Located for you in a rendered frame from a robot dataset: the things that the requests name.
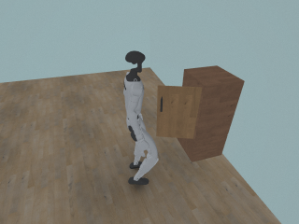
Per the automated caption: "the robot left shin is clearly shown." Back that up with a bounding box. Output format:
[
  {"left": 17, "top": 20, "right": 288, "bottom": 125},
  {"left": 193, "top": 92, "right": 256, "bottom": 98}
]
[{"left": 134, "top": 145, "right": 142, "bottom": 165}]

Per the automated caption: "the cupboard door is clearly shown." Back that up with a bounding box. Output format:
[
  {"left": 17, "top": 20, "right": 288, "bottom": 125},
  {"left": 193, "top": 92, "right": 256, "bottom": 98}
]
[{"left": 156, "top": 85, "right": 203, "bottom": 139}]

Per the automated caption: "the robot left foot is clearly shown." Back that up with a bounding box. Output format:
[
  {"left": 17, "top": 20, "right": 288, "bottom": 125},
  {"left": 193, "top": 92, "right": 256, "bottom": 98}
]
[{"left": 129, "top": 161, "right": 142, "bottom": 169}]

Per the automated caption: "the robot right hand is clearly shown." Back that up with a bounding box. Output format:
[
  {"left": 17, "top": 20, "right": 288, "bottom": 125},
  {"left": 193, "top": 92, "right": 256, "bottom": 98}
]
[{"left": 138, "top": 140, "right": 152, "bottom": 158}]

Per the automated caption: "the robot right forearm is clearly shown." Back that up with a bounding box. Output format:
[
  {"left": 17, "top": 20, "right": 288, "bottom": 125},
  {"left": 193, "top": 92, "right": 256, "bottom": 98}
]
[{"left": 129, "top": 113, "right": 145, "bottom": 143}]

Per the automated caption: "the right robot upper arm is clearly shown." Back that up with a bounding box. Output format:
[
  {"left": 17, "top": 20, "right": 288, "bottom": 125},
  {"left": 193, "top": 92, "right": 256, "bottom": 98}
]
[{"left": 126, "top": 82, "right": 143, "bottom": 118}]

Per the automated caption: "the handle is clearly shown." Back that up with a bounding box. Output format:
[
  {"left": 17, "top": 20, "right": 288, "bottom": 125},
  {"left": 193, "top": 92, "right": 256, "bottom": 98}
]
[{"left": 160, "top": 96, "right": 163, "bottom": 112}]

